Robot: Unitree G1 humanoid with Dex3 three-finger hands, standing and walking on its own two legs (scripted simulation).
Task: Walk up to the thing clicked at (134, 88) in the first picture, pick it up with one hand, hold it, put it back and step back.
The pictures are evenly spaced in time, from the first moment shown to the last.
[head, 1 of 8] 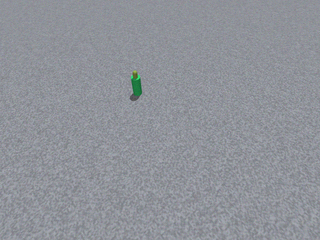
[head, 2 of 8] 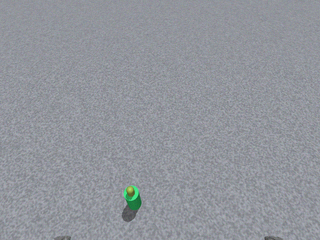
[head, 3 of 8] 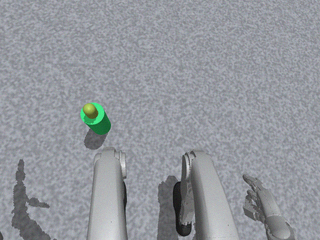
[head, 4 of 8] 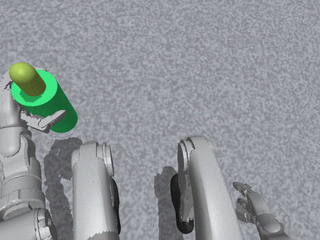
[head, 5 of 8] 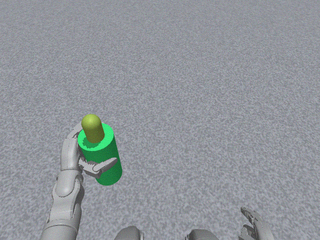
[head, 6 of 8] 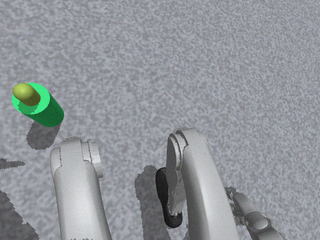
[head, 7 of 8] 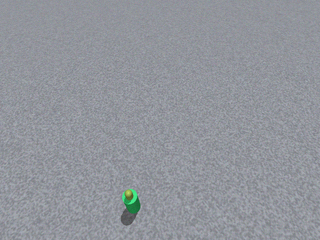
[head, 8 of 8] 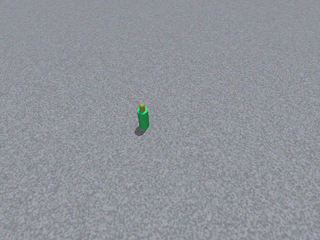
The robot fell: no
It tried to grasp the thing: yes
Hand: left
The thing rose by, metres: 0.64
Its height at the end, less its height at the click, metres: +0.00
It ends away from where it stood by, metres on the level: 0.01
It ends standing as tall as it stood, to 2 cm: yes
